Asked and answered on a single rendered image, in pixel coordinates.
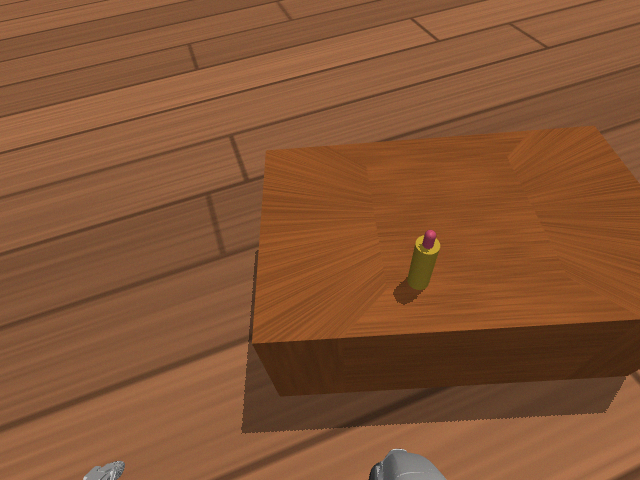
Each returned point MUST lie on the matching bottle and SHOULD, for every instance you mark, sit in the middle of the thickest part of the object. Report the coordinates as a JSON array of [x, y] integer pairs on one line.
[[423, 260]]

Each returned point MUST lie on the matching left robot hand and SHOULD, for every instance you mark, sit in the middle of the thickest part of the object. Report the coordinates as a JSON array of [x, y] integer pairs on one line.
[[111, 471]]

